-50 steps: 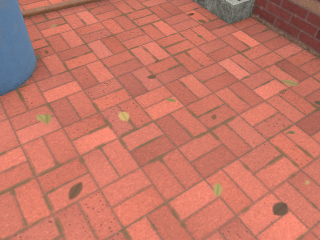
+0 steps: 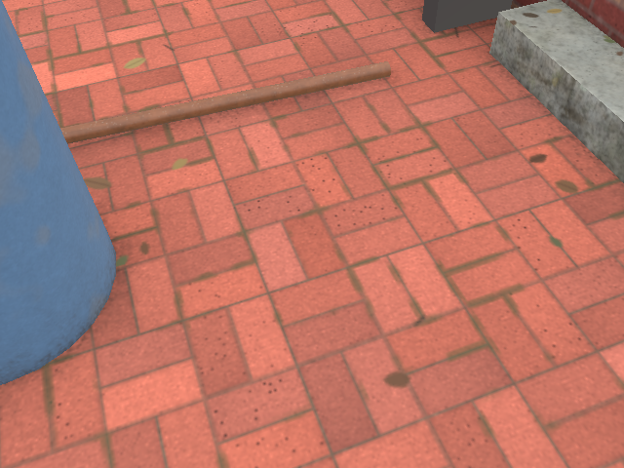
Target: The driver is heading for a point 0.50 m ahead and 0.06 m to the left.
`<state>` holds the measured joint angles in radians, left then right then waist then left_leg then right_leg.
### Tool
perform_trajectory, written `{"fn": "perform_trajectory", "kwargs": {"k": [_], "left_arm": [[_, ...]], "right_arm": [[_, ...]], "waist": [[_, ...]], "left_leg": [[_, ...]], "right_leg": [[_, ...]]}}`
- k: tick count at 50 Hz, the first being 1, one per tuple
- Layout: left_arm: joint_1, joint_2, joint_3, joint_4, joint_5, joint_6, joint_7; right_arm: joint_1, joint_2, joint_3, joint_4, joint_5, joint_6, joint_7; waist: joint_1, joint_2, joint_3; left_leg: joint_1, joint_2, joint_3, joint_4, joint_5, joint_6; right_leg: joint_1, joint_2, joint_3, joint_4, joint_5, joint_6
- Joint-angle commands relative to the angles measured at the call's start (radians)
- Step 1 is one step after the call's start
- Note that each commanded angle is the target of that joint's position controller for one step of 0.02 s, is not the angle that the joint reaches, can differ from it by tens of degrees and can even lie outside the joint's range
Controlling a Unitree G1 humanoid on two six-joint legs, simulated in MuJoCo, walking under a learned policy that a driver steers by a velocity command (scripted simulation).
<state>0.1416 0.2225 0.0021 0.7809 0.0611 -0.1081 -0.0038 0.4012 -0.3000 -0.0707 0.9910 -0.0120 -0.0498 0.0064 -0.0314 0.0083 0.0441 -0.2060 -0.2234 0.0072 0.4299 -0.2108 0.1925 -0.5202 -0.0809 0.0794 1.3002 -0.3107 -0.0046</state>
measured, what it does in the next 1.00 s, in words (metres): walks ahead, turning left: right foot, then left foot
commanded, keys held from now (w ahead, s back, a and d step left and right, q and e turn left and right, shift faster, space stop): w+q+shift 0.28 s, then shift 0.72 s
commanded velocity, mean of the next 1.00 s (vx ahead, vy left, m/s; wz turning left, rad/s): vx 0.51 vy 0.00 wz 0.46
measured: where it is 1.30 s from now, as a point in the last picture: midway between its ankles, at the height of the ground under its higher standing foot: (319, 381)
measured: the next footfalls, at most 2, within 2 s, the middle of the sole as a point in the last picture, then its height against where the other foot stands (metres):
right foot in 0.26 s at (404, 460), level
left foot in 0.62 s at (259, 383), level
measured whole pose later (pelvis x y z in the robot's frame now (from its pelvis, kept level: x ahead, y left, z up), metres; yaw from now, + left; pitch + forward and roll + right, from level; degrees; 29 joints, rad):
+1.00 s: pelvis +0.63 +0.01 +0.00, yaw +25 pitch +0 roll +1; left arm 0.14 0.28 0.00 0.85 0.03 0.01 0.03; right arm 0.16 -0.26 0.00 0.82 -0.04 -0.01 0.00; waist -0.01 -0.01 0.02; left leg -0.36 -0.04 -0.03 0.53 -0.18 0.02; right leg -0.31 -0.03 0.03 0.57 -0.24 0.02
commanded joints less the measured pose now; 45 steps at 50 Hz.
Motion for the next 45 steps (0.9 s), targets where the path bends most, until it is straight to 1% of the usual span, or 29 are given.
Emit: {"fn": "perform_trajectory", "kwargs": {"k": [1, 3, 7, 9, 11, 12, 13, 14, 15, 16, 18, 19, 20, 21, 22, 23, 25, 27, 31, 32, 33, 34, 35, 36, 37, 38, 40, 43, 45], "left_arm": [[-0.01, 0.089, 0.005, -0.105, 0.022, 0.03, -0.014], [-0.156, 0.085, -0.007, -0.169, 0.004, 0.027, -0.022], [-0.257, 0.095, -0.014, -0.218, -0.026, 0.022, -0.021], [-0.262, 0.117, -0.009, -0.24, -0.028, 0.021, -0.012], [-0.09, 0.198, 0.024, -0.202, -0.037, 0.015, 0.011], [0.103, 0.243, 0.046, -0.155, -0.042, 0.011, 0.027], [0.326, 0.313, 0.076, -0.115, -0.022, 0.01, 0.05], [0.344, 0.373, 0.094, -0.107, 0.035, 0.007, 0.046], [0.277, 0.343, 0.105, -0.112, 0.014, 0.017, 0.032], [0.173, 0.229, 0.08, -0.129, 0.012, 0.012, 0.025], [0.156, 0.131, 0.052, -0.088, 0.011, 0.004, 0.013], [0.193, 0.127, 0.047, -0.055, 0.001, -0.01, 0.01], [0.219, 0.111, 0.043, -0.022, -0.018, -0.022, 0.0], [0.083, 0.126, 0.06, -0.048, -0.077, -0.034, 0.0], [0.032, 0.119, 0.056, -0.052, -0.089, -0.037, -0.001], [-0.022, 0.144, 0.06, -0.062, -0.094, -0.037, 0.001], [-0.02, 0.227, 0.084, -0.051, -0.089, -0.034, 0.011], [0.012, 0.268, 0.094, -0.034, -0.094, -0.039, 0.011], [0.06, 0.264, 0.08, -0.003, -0.096, -0.025, 0.017], [0.103, 0.23, 0.061, -0.011, -0.062, -0.018, 0.016], [0.306, 0.146, 0.024, 0.004, -0.066, -0.007, -0.002], [0.28, 0.255, 0.041, 0.032, -0.083, 0.012, -0.011], [0.192, 0.278, 0.049, 0.006, -0.094, 0.028, -0.01], [0.128, 0.258, 0.046, -0.002, -0.082, 0.045, 0.005], [0.111, 0.241, 0.045, 0.001, -0.072, 0.065, 0.021], [0.134, 0.231, 0.04, 0.011, -0.063, 0.087, 0.028], [0.168, 0.18, 0.028, 0.026, -0.054, 0.106, 0.041], [0.124, 0.153, 0.02, 0.035, -0.05, 0.113, 0.045], [0.093, 0.15, 0.023, 0.04, -0.049, 0.119, 0.041]], "right_arm": [[-0.052, -0.105, -0.015, -0.093, 0.016, -0.049, -0.005], [-0.016, -0.119, -0.022, -0.101, 0.01, -0.057, -0.002], [0.088, -0.148, -0.039, -0.094, 0.022, -0.052, 0.01], [0.081, -0.164, -0.044, -0.099, 0.022, -0.045, -0.003], [0.046, -0.219, -0.056, -0.113, 0.011, -0.046, -0.009], [-0.015, -0.252, -0.063, -0.13, 0.008, -0.05, -0.005], [-0.062, -0.181, -0.046, -0.16, 0.001, -0.061, 0.0], [0.066, 0.014, 0.001, -0.201, 0.049, -0.057, -0.003], [0.048, -0.069, 0.007, -0.22, 0.038, -0.043, -0.013], [-0.058, -0.123, -0.005, -0.205, 0.011, -0.032, -0.016], [-0.144, -0.096, -0.007, -0.208, -0.014, -0.013, -0.001], [-0.126, -0.058, -0.001, -0.229, -0.018, -0.002, 0.009], [-0.136, -0.027, 0.008, -0.24, -0.021, 0.013, 0.012], [-0.119, -0.024, 0.007, -0.273, 0.068, 0.012, 0.0], [-0.156, -0.033, 0.015, -0.283, 0.072, 0.014, -0.002], [-0.211, -0.031, 0.023, -0.316, 0.054, 0.01, 0.001], [-0.227, -0.015, 0.041, -0.326, 0.023, -0.01, 0.027], [-0.234, -0.052, 0.037, -0.33, 0.016, -0.012, 0.05], [-0.144, -0.177, -0.006, -0.31, -0.027, -0.003, 0.027], [-0.115, -0.246, -0.014, -0.32, -0.035, 0.002, 0.009], [-0.152, -0.254, 0.008, -0.351, -0.071, 0.007, 0.005], [-0.145, -0.16, 0.023, -0.358, -0.035, 0.014, 0.02], [-0.191, -0.156, 0.024, -0.351, -0.002, 0.017, 0.029], [-0.242, -0.136, 0.029, -0.346, 0.014, 0.018, 0.03], [-0.286, -0.115, 0.037, -0.346, 0.01, 0.021, 0.026], [-0.322, -0.143, 0.027, -0.341, -0.006, 0.026, 0.02], [-0.355, -0.138, 0.023, -0.331, -0.03, 0.027, 0.012], [-0.338, -0.11, 0.026, -0.298, -0.025, 0.028, -0.005], [-0.343, -0.098, 0.031, -0.276, -0.017, 0.033, -0.013]], "waist": [[0.079, -0.065, 0.067], [0.035, -0.034, 0.109], [-0.06, 0.027, 0.039], [-0.051, 0.038, 0.006], [0.038, 0.053, -0.133], [0.156, 0.058, -0.224], [0.252, 0.014, -0.348], [0.142, -0.308, -0.481], [0.122, -0.327, -0.47], [0.12, -0.185, -0.279], [0.094, -0.013, -0.117], [0.069, -0.093, -0.112], [0.05, -0.107, -0.1], [0.012, -0.197, -0.064], [0.0, -0.15, -0.05], [-0.011, -0.105, -0.003], [-0.004, -0.101, -0.059], [-0.004, -0.109, -0.103], [-0.086, -0.05, -0.148], [-0.089, 0.127, -0.217], [0.024, 0.318, -0.446], [-0.037, 0.154, -0.527], [-0.025, 0.097, -0.375], [-0.005, 0.018, -0.27], [0.023, 0.004, -0.202], [0.061, 0.017, -0.184], [0.088, 0.075, -0.192], [0.069, 0.095, -0.249], [0.075, 0.097, -0.225]], "left_leg": [[-0.132, 0.256, -0.392, -0.289, 0.065, 0.153], [-0.207, 0.219, -0.365, -0.314, 0.202, 0.124], [-0.016, 0.225, -0.367, -0.262, 0.53, 0.046], [0.096, 0.24, -0.379, -0.177, 0.656, 0.016], [0.144, 0.243, -0.391, 0.067, 0.865, -0.034], [0.072, 0.22, -0.383, 0.281, 0.817, -0.051], [-0.074, 0.178, -0.336, 0.57, 0.588, -0.057], [-0.408, 0.067, -0.212, 0.921, -0.297, -0.083], [-0.511, 0.121, -0.144, 1.024, -0.245, -0.077], [-0.532, 0.185, -0.118, 0.978, -0.135, -0.088], [-0.481, 0.216, -0.091, 0.925, -0.126, -0.114], [-0.487, 0.218, -0.097, 0.91, -0.157, -0.128], [-0.483, 0.23, -0.103, 0.86, -0.186, -0.133], [-0.501, 0.269, -0.11, 0.824, -0.218, -0.147], [-0.476, 0.278, -0.096, 0.71, -0.221, -0.152], [-0.421, 0.273, -0.061, 0.546, -0.167, -0.168], [-0.173, 0.238, -0.001, 0.256, 0.128, -0.185], [-0.055, 0.208, -0.004, 0.179, 0.273, -0.172], [0.15, 0.194, -0.026, 0.059, 0.416, -0.077], [0.294, 0.372, -0.193, 0.097, 0.954, -0.001], [0.519, 0.668, -0.56, 0.147, 1.311, 0.246], [0.493, 0.622, -0.547, 0.094, 1.133, 0.246], [0.394, 0.564, -0.441, 0.058, 0.932, 0.197], [0.26, 0.514, -0.386, 0.021, 0.782, 0.145], [0.113, 0.485, -0.342, -0.008, 0.71, 0.113], [-0.029, 0.463, -0.307, -0.044, 0.647, 0.093], [-0.139, 0.424, -0.241, -0.078, 0.621, 0.086], [-0.13, 0.403, -0.207, -0.084, 0.44, 0.058], [-0.169, 0.383, -0.199, -0.088, 0.167, 0.019]], "right_leg": [[-0.101, -0.045, -0.056, -0.188, 0.012, 0.054], [-0.047, -0.027, -0.098, -0.406, 0.193, 0.071], [0.044, 0.047, -0.117, -0.664, 0.445, 0.034], [0.099, 0.075, -0.096, -0.774, 0.41, 0.019], [0.348, 0.117, -0.072, -0.799, 0.305, 0.0], [0.557, 0.083, -0.055, -0.795, 0.245, -0.009], [0.804, -0.064, 0.067, -0.744, -0.01, -0.03], [1.072, -0.404, 0.548, -0.849, -0.218, -0.126], [0.986, -0.407, 0.772, -0.976, -0.222, -0.17], [0.816, -0.335, 0.566, -0.983, -0.043, -0.164], [0.59, -0.241, 0.25, -0.939, 0.599, -0.161], [0.56, -0.247, 0.202, -0.931, 0.776, -0.18], [0.533, -0.233, 0.157, -0.946, 0.83, -0.171], [0.528, -0.179, 0.083, -0.969, 0.829, -0.162], [0.452, -0.17, 0.044, -0.997, 0.791, -0.151], [0.34, -0.161, -0.006, -1.035, 0.8, -0.153], [0.231, -0.093, -0.113, -1.046, 0.744, -0.144], [0.26, -0.113, -0.111, -1.021, 0.73, -0.14], [0.301, -0.055, -0.154, -0.677, 0.711, -0.058], [0.185, 0.026, -0.189, -0.347, 0.235, -0.01], [-0.015, 0.118, -0.076, 0.016, -0.46, 0.036], [-0.016, 0.077, 0.045, 0.042, -0.433, 0.042], [-0.087, 0.047, 0.019, 0.0, -0.394, 0.041], [-0.093, 0.016, -0.007, -0.072, -0.338, 0.052], [-0.04, -0.001, -0.007, -0.143, -0.302, 0.065], [0.063, -0.005, -0.021, -0.208, -0.247, 0.075], [0.182, 0.019, -0.051, -0.35, -0.186, 0.087], [0.278, 0.035, -0.053, -0.536, -0.021, 0.08], [0.355, 0.052, -0.065, -0.679, 0.096, 0.06]]}}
